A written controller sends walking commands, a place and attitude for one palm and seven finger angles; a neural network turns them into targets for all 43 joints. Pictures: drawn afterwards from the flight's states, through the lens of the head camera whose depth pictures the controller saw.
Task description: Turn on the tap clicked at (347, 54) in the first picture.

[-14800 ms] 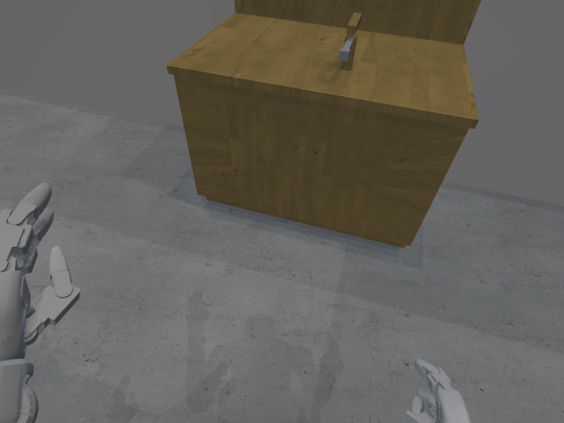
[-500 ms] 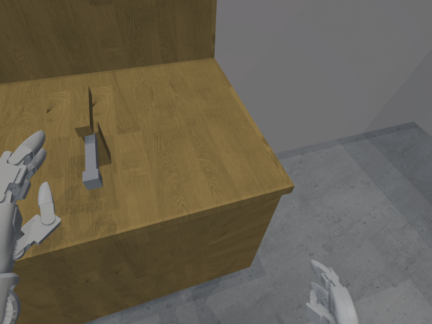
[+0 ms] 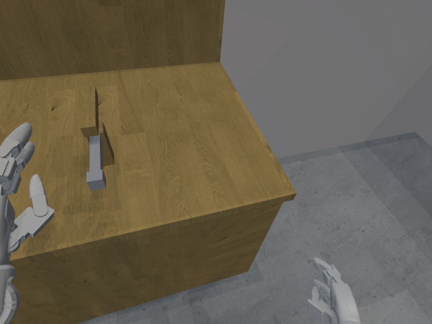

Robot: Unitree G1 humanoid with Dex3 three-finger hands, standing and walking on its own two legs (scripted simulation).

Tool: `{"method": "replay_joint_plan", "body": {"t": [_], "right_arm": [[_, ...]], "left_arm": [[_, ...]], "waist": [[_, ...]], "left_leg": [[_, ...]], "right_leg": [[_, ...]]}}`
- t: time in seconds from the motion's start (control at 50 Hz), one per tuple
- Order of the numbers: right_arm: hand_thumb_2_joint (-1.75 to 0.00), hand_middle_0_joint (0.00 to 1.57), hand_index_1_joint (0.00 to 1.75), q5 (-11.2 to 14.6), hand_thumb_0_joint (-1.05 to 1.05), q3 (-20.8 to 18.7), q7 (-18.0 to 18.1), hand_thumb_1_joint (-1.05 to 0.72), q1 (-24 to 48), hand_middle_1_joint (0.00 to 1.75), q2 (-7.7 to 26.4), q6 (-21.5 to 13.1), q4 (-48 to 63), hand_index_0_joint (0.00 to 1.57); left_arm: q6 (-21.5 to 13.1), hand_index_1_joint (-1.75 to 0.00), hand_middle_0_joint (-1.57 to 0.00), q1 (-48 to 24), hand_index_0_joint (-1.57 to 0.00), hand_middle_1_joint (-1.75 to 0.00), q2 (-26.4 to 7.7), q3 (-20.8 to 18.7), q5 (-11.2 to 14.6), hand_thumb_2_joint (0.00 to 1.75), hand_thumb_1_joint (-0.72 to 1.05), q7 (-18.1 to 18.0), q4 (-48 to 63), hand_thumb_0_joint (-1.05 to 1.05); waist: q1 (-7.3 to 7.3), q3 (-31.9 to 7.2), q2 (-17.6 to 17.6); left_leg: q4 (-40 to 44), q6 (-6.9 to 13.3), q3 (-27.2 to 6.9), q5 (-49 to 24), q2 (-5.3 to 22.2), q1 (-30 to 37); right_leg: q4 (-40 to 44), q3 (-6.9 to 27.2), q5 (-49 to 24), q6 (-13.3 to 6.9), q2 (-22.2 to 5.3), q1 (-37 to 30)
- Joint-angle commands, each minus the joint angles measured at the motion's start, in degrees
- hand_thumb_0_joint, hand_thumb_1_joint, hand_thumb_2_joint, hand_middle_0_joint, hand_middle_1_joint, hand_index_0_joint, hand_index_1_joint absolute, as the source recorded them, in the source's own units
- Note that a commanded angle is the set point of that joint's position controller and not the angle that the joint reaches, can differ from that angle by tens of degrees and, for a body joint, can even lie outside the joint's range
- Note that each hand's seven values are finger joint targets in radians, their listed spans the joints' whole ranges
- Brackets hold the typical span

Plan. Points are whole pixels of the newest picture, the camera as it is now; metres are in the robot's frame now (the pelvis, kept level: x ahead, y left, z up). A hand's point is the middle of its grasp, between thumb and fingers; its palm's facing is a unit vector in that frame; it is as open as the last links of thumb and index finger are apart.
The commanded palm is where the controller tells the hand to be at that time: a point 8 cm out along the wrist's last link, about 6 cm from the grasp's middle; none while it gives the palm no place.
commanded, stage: come to a stop and stand still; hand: left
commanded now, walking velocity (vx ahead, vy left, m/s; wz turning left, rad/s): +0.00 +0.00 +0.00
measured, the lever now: (96, 180) +0.34 +0.26 +0.05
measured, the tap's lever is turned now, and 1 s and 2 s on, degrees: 0 0 0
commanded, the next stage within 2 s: look again from close up in 0.10 s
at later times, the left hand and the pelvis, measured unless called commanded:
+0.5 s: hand (53, 210) +0.22 +0.25 +0.16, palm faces +0.38 -0.85 -0.37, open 7.4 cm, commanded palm +0.16 +0.28 +0.17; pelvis +0.00 +0.00 +0.00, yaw +1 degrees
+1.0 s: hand (84, 208) +0.23 +0.21 +0.16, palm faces +0.35 -0.86 -0.37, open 7.4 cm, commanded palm +0.16 +0.24 +0.17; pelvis +0.01 -0.04 +0.00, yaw +0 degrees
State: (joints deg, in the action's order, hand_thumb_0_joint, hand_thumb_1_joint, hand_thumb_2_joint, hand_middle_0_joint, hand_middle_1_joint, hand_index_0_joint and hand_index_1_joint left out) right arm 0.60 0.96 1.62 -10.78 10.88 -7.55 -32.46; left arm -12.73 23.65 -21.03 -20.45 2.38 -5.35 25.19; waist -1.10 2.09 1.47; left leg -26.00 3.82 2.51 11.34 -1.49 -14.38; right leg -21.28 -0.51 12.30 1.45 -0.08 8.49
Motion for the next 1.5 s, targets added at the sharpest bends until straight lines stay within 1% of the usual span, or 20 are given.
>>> {"method": "replay_joint_plan", "body": {"t": [0.0,0.08,0.1,0.18,0.2,0.26,0.28,0.3,0.38,0.4,0.52,0.64,0.72,0.96,1.18,1.2,1.26,1.38,1.46,1.48], "right_arm": [[-0.90,0.20,0.30,0.0,0.00,-2.7,0.7,-0.90,4.6,0.30,7.8,-2.7,8.3,0.20],[-0.90,0.20,0.30,0.2,0.00,-2.8,0.9,-0.90,5.1,0.30,7.7,-2.5,8.3,0.20],[-0.90,0.20,0.30,0.0,0.00,-2.8,0.9,-0.90,4.6,0.30,7.8,-2.3,8.1,0.20],[-0.90,0.20,0.30,0.3,0.00,-2.8,1.0,-0.90,5.4,0.30,7.6,-2.2,8.2,0.20],[-0.90,0.20,0.30,0.1,0.00,-2.7,0.9,-0.90,4.8,0.30,7.6,-2.0,8.1,0.20],[-0.90,0.20,0.30,0.2,0.00,-3.1,0.9,-0.90,4.7,0.30,7.8,-2.1,8.2,0.20],[-0.90,0.20,0.30,0.3,0.00,-2.9,1.0,-0.90,5.3,0.30,7.8,-2.2,8.1,0.20],[-0.90,0.20,0.30,0.1,0.00,-2.8,0.9,-0.90,5.0,0.30,7.7,-2.1,8.1,0.20],[-0.90,0.20,0.30,0.3,0.00,-2.9,1.0,-0.90,5.1,0.30,7.6,-2.1,8.1,0.20],[-0.90,0.20,0.30,0.1,0.00,-2.9,0.9,-0.90,4.5,0.30,7.8,-1.9,8.0,0.20],[-0.90,0.20,0.30,0.4,0.00,-3.2,0.9,-0.90,4.6,0.30,7.9,-1.5,8.2,0.20],[-0.90,0.20,0.30,0.3,0.00,-3.0,1.1,-0.90,4.5,0.30,7.8,-0.9,8.1,0.20],[-0.90,0.20,0.30,0.5,0.00,-3.3,0.9,-0.90,4.7,0.30,7.5,-0.7,8.5,0.20],[-0.90,0.20,0.30,0.5,0.00,-4.1,0.1,-0.90,4.0,0.30,7.4,0.6,9.8,0.20],[-0.90,0.20,0.30,0.6,0.00,-4.8,0.9,-0.90,4.1,0.30,7.3,1.2,9.4,0.20],[-0.90,0.20,0.30,0.4,0.00,-4.4,0.8,-0.90,3.8,0.30,7.2,1.4,9.2,0.20],[-0.90,0.20,0.30,0.9,0.00,-4.0,0.8,-0.90,4.9,0.30,6.9,1.3,9.2,0.20],[-0.90,0.20,0.30,0.8,0.00,-3.1,1.4,-0.90,6.6,0.30,7.2,1.7,8.2,0.20],[-0.90,0.20,0.30,0.8,0.00,-3.4,1.3,-0.90,5.6,0.30,7.4,1.7,8.3,0.20],[-0.90,0.20,0.30,4.5,0.00,7.8,5.9,-0.90,-2.5,0.30,8.5,1.6,14.6,0.20]], "left_arm": [[-3.3,-0.30,-0.20,-4.4,-0.20,-0.30,-7.5,-4.5,0.2,0.90,0.90,-1.1,12.2,0.00],[-2.9,-0.30,-0.20,-4.9,-0.20,-0.30,-9.6,-6.2,-0.1,0.90,0.90,-1.5,13.2,0.00],[-2.9,-0.30,-0.20,-4.9,-0.20,-0.30,-8.0,-4.8,0.0,0.90,0.90,-1.4,12.2,0.00],[-2.6,-0.30,-0.20,-4.2,-0.20,-0.30,-9.7,-6.4,-0.1,0.90,0.90,-1.7,12.5,0.00],[-2.5,-0.30,-0.20,-4.0,-0.20,-0.30,-7.7,-4.6,0.2,0.90,0.90,-1.4,11.5,0.00],[-2.7,-0.30,-0.20,-5.2,-0.20,-0.30,-8.5,-5.0,0.0,0.90,0.90,-1.5,13.3,0.00],[-2.8,-0.30,-0.20,-5.0,-0.20,-0.30,-9.9,-6.3,-0.1,0.90,0.90,-1.8,14.2,0.00],[-2.8,-0.30,-0.20,-4.7,-0.20,-0.30,-8.1,-4.6,0.1,0.90,0.90,-1.6,13.6,0.00],[-2.6,-0.30,-0.20,-3.0,-0.20,-0.30,-9.8,-6.6,0.1,0.90,0.90,-1.8,13.4,0.00],[-2.5,-0.30,-0.20,-2.8,-0.20,-0.30,-8.1,-5.1,0.3,0.90,0.90,-1.6,12.8,0.00],[-2.1,-0.30,-0.20,-2.9,-0.20,-0.30,-8.4,-5.0,0.4,0.90,0.90,-1.6,13.6,0.00],[-1.6,-0.30,-0.20,-4.1,-0.20,-0.30,-8.7,-5.0,0.7,0.90,0.90,-1.6,13.2,0.00],[-1.3,-0.30,-0.20,-6.0,-0.20,-0.30,-8.8,-4.9,0.8,0.90,0.90,-1.5,13.9,0.00],[0.4,-0.30,-0.20,-2.1,-0.20,-0.30,-10.0,-6.7,2.0,0.90,0.90,-0.8,14.6,0.00],[1.7,-0.30,-0.20,-0.6,-0.20,-0.30,-11.6,-8.3,3.0,0.90,0.90,-0.6,15.8,0.00],[1.7,-0.30,-0.20,-0.2,-0.20,-0.30,-10.0,-6.9,3.1,0.90,0.90,-0.6,15.0,0.00],[1.2,-0.30,-0.20,0.7,-0.20,-0.30,-10.6,-7.8,2.9,0.90,0.90,-1.8,15.0,0.00],[1.1,-0.30,-0.20,1.8,-0.20,-0.30,-11.0,-8.2,2.1,0.90,0.90,-2.9,13.8,0.00],[1.0,-0.30,-0.20,-0.6,-0.20,-0.30,-9.7,-6.2,1.6,0.90,0.90,-2.9,14.7,0.00],[-8.1,-0.30,-0.20,-54.1,-0.20,-0.30,-53.1,-17.4,2.6,0.90,0.90,-3.4,32.8,0.00]], "waist": [[-0.12,-8.0,-5.6],[-0.33,-8.4,-6.3],[-0.22,-8.1,-5.0],[-0.40,-7.7,-4.7],[-0.17,-7.3,-3.7],[-0.15,-7.3,-5.3],[-0.24,-7.9,-6.5],[-0.13,-7.7,-6.4],[-0.31,-8.2,-5.7],[-0.16,-7.9,-4.7],[-0.05,-8.8,-4.9],[0.04,-7.4,-4.7],[0.17,-6.9,-8.1],[0.32,-8.8,-5.7],[0.81,-8.6,-2.0],[1.07,-8.5,-1.6],[0.59,-7.8,-1.8],[0.05,-5.9,-1.2],[0.24,-7.4,-1.5],[2.50,-0.3,-12.0]], "left_leg": [[6.4,-3.1,-6.0,-6.3,5.2,4.4],[6.6,-3.0,-5.9,-4.9,5.5,4.7],[6.7,-2.9,-6.3,-4.8,5.2,3.8],[6.6,-2.8,-6.0,-3.1,5.2,3.9],[6.8,-2.8,-6.2,-2.6,5.0,3.6],[7.4,-2.9,-6.6,-1.8,5.2,3.5],[7.4,-3.1,-6.7,-2.9,5.2,3.9],[7.8,-3.0,-6.9,-2.5,5.3,3.7],[7.0,-3.0,-6.6,-4.1,5.4,4.0],[7.0,-3.0,-6.7,-5.1,5.1,3.5],[5.7,-3.0,-6.4,-8.5,5.3,5.1],[7.8,-3.5,-7.5,-6.9,6.2,4.9],[9.6,-4.0,-9.1,-4.8,8.2,5.2],[3.3,-2.6,-6.2,-9.1,8.9,4.9],[-5.1,-2.4,-3.1,-5.6,6.8,4.7],[-5.8,-2.3,-2.7,-4.6,6.0,3.9],[-7.6,-2.3,-2.5,-1.6,4.1,2.1],[-4.9,-1.8,-3.3,-6.0,4.0,2.2],[-2.8,-1.3,-3.9,-8.8,4.9,4.9],[-0.1,-2.0,-4.5,-12.3,3.6,2.9]], "right_leg": [[1.7,0.7,-7.9,-2.0,-1.4,-1.2],[1.8,0.8,-7.6,-1.9,-1.4,-1.5],[1.9,0.6,-7.4,-1.9,-1.3,-2.0],[2.7,1.1,-7.0,-1.9,-1.6,-1.7],[2.8,1.0,-6.7,-1.9,-1.6,-1.6],[2.4,1.2,-6.1,-2.1,-1.5,-1.9],[1.9,0.7,-6.4,-2.0,-1.4,-2.0],[1.8,0.6,-6.0,-2.0,-1.3,-1.9],[2.1,0.7,-7.3,-2.0,-1.5,-2.3],[2.0,0.4,-7.6,-2.0,-1.4,-2.6],[2.0,0.9,-9.5,-2.1,-2.0,-2.6],[2.1,0.4,-6.8,-1.7,-0.8,-1.5],[0.9,0.0,-3.3,-1.5,0.0,-0.5],[1.9,0.9,-8.2,-1.7,-0.9,-0.1],[1.9,4.5,-11.1,-3.7,-3.9,4.3],[2.1,4.6,-10.7,-3.6,-4.4,4.0],[3.6,8.6,-12.5,-2.5,-6.9,2.8],[2.9,7.0,-19.2,-0.4,-7.0,0.9],[1.6,5.1,-17.4,-0.6,-5.6,-0.4],[4.0,0.8,-5.8,0.9,-2.6,6.4]]}}
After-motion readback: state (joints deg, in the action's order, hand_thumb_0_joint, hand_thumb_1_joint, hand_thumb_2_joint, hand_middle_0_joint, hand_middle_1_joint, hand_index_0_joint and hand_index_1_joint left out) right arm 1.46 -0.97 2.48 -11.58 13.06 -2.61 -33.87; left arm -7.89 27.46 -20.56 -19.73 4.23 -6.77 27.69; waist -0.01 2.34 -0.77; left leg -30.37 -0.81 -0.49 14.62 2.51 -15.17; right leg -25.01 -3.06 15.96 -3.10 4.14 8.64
